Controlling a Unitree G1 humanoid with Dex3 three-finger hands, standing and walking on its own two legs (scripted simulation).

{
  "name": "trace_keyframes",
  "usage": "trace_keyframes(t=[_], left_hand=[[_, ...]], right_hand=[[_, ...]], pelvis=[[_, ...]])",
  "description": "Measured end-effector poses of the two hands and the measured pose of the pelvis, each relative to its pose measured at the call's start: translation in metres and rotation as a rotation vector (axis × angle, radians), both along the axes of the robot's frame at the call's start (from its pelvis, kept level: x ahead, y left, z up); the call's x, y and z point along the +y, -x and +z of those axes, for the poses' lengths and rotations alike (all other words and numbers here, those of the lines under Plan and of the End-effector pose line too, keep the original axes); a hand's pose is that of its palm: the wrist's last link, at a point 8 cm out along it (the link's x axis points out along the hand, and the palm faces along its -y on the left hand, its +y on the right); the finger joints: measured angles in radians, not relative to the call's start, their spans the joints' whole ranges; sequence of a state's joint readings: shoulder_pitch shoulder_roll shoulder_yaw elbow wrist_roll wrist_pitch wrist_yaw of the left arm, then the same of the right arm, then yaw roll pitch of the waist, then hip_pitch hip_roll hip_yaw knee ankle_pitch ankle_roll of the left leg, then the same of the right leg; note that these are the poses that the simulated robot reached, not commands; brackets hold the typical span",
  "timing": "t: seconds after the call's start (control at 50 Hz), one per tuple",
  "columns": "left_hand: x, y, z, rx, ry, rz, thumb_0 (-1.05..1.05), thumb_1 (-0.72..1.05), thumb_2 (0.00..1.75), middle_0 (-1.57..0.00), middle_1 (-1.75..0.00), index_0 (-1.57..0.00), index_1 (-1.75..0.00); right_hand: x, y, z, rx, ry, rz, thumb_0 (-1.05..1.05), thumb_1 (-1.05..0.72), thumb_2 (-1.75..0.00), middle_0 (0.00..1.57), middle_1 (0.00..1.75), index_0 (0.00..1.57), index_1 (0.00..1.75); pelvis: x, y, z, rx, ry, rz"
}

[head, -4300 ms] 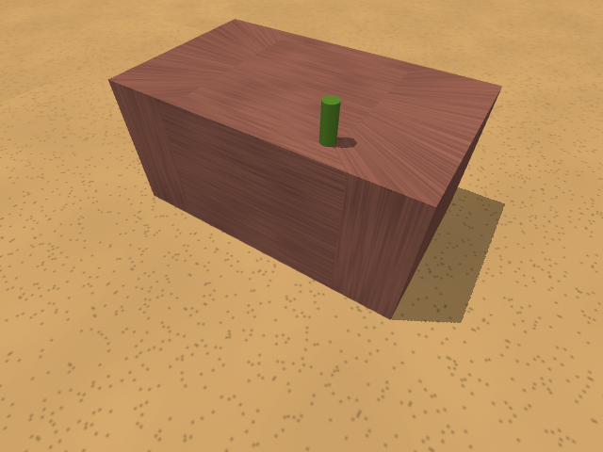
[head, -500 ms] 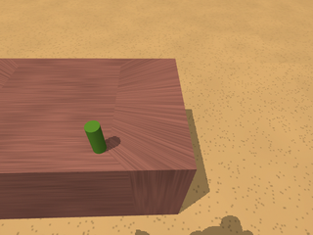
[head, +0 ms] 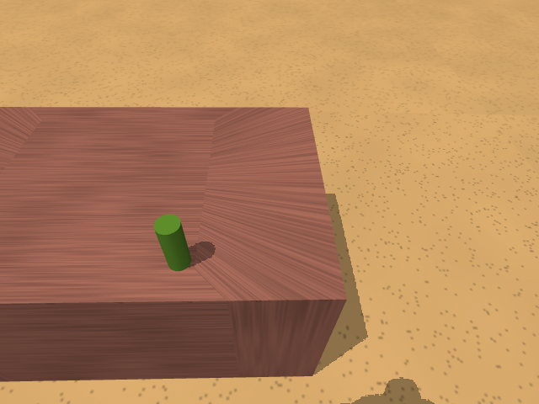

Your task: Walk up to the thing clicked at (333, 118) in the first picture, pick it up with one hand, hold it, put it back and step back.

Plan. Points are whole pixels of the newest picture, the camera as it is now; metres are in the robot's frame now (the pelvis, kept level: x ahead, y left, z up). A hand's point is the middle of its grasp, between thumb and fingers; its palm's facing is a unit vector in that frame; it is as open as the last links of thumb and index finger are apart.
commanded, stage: walk up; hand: left
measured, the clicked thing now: (174, 244) +0.46 +0.21 -0.11
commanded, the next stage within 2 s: stand in 0.30 s
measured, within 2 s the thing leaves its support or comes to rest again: neither
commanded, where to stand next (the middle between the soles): +0.06 -0.01 m, yaw +2 degrees
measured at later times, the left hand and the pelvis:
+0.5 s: hand out of the picture +0.08 +0.25 -0.16, palm faces -0.01 -0.94 -0.33, open 7.3 cm; pelvis +0.00 +0.00 +0.00, yaw +0 degrees
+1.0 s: hand out of the picture +0.06 +0.26 -0.16, palm faces -0.02 -0.94 -0.34, open 7.3 cm; pelvis +0.00 +0.00 +0.00, yaw +1 degrees
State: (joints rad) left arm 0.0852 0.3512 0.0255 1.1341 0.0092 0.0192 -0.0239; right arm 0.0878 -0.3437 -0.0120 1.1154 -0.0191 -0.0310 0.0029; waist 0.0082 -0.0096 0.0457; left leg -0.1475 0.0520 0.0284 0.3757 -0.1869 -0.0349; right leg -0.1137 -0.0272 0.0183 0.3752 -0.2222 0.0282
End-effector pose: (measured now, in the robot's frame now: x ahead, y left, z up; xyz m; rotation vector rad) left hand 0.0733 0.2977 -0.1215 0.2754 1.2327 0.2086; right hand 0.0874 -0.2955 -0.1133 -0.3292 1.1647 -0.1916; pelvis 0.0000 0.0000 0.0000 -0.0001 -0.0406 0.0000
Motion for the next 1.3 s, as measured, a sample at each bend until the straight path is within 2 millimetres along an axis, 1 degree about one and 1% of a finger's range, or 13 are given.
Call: trace_keyframes(t=[0.24,0.42,0.62,1.02,1.3], left_hand=[[-0.005,0.006,-0.001,0.018,0.001,0.004,0.00,0.91,0.90,-0.20,-0.30,-0.20,-0.30],[-0.008,0.001,0.000,0.005,-0.005,-0.015,0.00,0.91,0.90,-0.20,-0.30,-0.20,-0.30],[-0.003,-0.002,0.004,-0.010,-0.020,-0.031,0.00,0.91,0.90,-0.20,-0.30,-0.21,-0.30],[0.002,0.019,0.002,0.026,-0.024,-0.020,0.00,0.91,0.90,-0.20,-0.30,-0.20,-0.30],[0.001,0.018,0.001,0.027,-0.020,-0.022,0.00,0.91,0.90,-0.20,-0.30,-0.21,-0.30]], right_hand=[[-0.005,0.008,-0.002,0.030,0.001,-0.012,0.01,-0.90,-0.90,0.20,0.30,0.20,0.30],[-0.008,0.013,-0.002,0.057,-0.003,-0.024,0.01,-0.90,-0.90,0.20,0.30,0.20,0.30],[-0.004,0.014,-0.003,0.057,-0.015,-0.018,0.01,-0.90,-0.90,0.20,0.30,0.20,0.30],[-0.003,0.024,-0.003,0.084,-0.012,-0.015,0.01,-0.90,-0.90,0.20,0.30,0.20,0.30],[-0.002,0.018,-0.003,0.076,-0.013,-0.012,0.01,-0.90,-0.90,0.20,0.30,0.20,0.30]], pelvis=[[-0.003,-0.001,0.001,0.001,0.001,0.004],[-0.004,-0.001,0.001,0.002,0.003,0.005],[-0.003,0.002,0.002,-0.001,0.000,0.006],[-0.001,0.005,0.002,0.002,0.000,0.012],[-0.001,0.003,0.002,0.005,-0.001,0.013]])
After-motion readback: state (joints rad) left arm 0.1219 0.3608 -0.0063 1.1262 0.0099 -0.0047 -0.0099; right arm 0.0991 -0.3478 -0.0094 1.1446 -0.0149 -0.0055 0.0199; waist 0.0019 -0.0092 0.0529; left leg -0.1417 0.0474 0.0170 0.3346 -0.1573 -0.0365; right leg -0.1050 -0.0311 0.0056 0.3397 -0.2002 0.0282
